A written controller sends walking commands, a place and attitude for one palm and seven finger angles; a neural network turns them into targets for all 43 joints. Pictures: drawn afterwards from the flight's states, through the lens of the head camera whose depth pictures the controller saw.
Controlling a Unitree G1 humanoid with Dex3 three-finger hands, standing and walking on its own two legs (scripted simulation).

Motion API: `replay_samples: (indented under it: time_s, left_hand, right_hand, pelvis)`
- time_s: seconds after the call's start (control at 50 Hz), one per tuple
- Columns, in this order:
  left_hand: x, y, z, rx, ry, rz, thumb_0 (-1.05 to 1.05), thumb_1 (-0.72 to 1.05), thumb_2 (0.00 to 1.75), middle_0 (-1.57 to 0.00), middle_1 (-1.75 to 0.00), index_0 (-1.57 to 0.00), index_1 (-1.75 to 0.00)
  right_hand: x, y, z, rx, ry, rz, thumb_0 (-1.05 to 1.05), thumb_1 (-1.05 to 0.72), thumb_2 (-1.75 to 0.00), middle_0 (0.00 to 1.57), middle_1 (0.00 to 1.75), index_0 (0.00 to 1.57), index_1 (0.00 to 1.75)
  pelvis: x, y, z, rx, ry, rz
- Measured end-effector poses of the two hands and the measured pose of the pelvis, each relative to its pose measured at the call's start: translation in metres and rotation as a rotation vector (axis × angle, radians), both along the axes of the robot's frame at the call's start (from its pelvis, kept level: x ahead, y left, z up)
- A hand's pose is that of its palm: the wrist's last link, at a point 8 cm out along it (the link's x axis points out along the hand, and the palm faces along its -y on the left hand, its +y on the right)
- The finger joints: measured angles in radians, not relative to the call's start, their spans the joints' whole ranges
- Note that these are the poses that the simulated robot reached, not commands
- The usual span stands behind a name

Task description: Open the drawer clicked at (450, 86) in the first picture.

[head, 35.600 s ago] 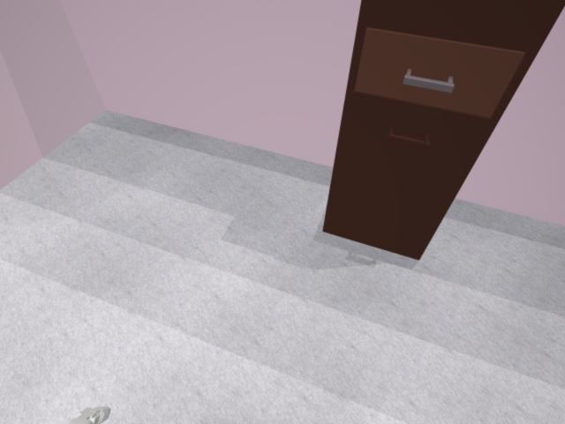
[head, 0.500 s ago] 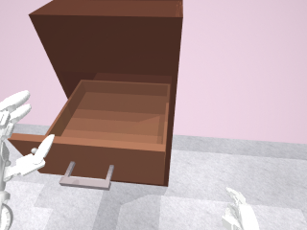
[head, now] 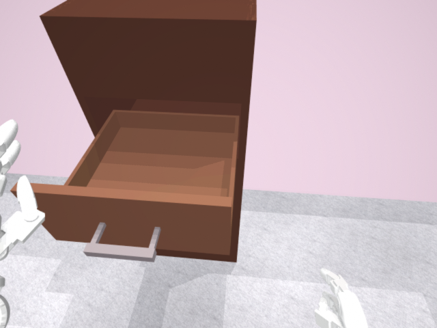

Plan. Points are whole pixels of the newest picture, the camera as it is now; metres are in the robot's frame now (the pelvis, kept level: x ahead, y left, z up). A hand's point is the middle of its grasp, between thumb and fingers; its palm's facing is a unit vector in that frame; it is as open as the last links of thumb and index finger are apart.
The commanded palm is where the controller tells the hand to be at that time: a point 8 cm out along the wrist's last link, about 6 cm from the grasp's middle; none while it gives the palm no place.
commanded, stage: step back with the hand held close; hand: left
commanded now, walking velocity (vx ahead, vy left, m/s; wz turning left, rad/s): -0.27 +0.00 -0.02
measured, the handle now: (124, 241) +0.26 +0.21 +0.03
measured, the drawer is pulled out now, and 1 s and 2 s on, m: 0.30 0.30 0.30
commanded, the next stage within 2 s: stop stepping back and stand still in 1.04 s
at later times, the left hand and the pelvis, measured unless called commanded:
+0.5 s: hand (6, 269) +0.13 +0.24 +0.21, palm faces +0.47 -0.79 -0.40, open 7.4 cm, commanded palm +0.07 +0.29 +0.22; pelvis -0.06 +0.01 -0.02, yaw +0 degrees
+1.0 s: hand out of the picture +0.03 +0.23 +0.21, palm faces +0.45 -0.77 -0.45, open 7.4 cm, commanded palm -0.04 +0.27 +0.22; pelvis -0.16 -0.01 -0.01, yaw +2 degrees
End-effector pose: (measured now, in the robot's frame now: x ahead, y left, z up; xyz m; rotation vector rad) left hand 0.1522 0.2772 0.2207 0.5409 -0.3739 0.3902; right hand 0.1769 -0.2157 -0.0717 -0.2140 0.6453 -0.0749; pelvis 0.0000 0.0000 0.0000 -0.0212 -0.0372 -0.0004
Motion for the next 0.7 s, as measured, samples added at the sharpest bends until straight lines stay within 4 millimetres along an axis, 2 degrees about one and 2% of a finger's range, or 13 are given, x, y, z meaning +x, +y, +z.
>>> replay_samples:
  time_s: [0.18, 0.26, 0.5, 0.62, 0.7]
  left_hand:
    - [-0.007, 0.003, -0.015, 0.042, 0.055, -0.056, 0.01, 0.89, 0.90, -0.21, -0.30, -0.21, -0.30]
    - [-0.018, 0.007, -0.014, 0.073, 0.041, -0.066, 0.01, 0.89, 0.90, -0.21, -0.30, -0.21, -0.30]
    - [-0.065, 0.000, -0.004, 0.059, -0.140, -0.052, 0.01, 0.89, 0.90, -0.21, -0.30, -0.21, -0.30]
    - [-0.082, 0.006, -0.007, 0.044, -0.144, -0.014, 0.01, 0.89, 0.90, -0.21, -0.30, -0.21, -0.30]
    - [-0.096, -0.002, -0.007, 0.049, -0.132, -0.008, 0.01, 0.89, 0.90, -0.21, -0.30, -0.21, -0.30]
  right_hand:
    - [-0.039, -0.025, -0.001, -0.101, 0.079, -0.123, 0.01, -0.90, -0.90, 0.20, 0.30, 0.21, 0.30]
    - [-0.057, -0.024, -0.001, -0.111, 0.078, -0.134, 0.01, -0.90, -0.90, 0.20, 0.30, 0.20, 0.30]
    - [-0.099, -0.016, -0.011, -0.097, 0.054, -0.099, 0.01, -0.90, -0.90, 0.21, 0.30, 0.21, 0.30]
    - [-0.124, -0.018, -0.010, -0.104, 0.039, -0.116, 0.01, -0.90, -0.90, 0.21, 0.30, 0.21, 0.30]
    - [-0.138, -0.020, -0.014, -0.073, 0.035, -0.098, 0.01, -0.90, -0.90, 0.21, 0.30, 0.21, 0.30]
  pelvis:
    - [-0.014, 0.012, -0.006, 0.011, 0.059, 0.002]
    - [-0.025, 0.012, -0.009, 0.021, 0.056, 0.002]
    - [-0.063, 0.008, -0.019, 0.007, 0.043, 0.002]
    - [-0.080, 0.006, -0.019, 0.001, 0.034, -0.005]
    - [-0.093, -0.003, -0.019, 0.000, 0.035, -0.004]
